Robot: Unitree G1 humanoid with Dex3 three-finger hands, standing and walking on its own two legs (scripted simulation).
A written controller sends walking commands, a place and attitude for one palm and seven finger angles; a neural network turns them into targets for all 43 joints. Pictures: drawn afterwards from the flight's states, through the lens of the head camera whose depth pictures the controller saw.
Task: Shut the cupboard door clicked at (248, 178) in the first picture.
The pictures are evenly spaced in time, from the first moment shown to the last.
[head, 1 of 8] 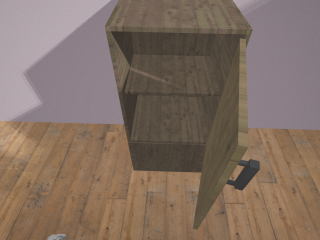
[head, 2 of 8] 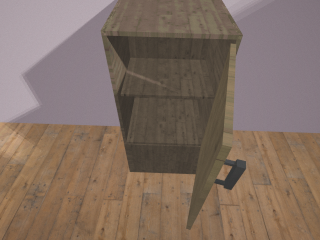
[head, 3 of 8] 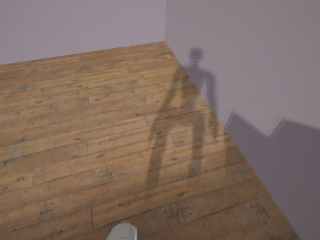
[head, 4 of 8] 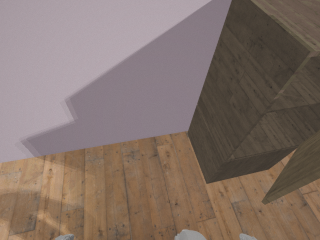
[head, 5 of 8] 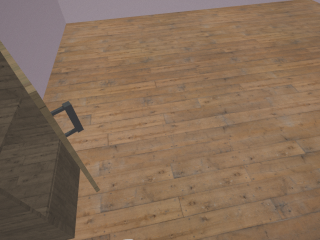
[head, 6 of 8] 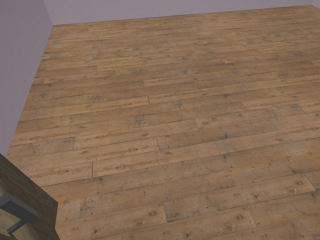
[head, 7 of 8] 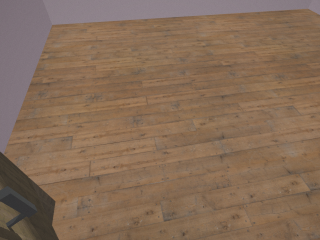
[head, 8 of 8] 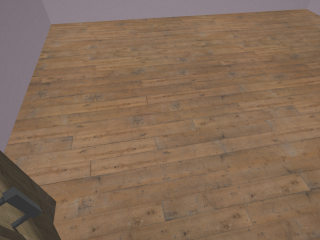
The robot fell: no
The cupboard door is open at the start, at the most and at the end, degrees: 76 76 30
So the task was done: no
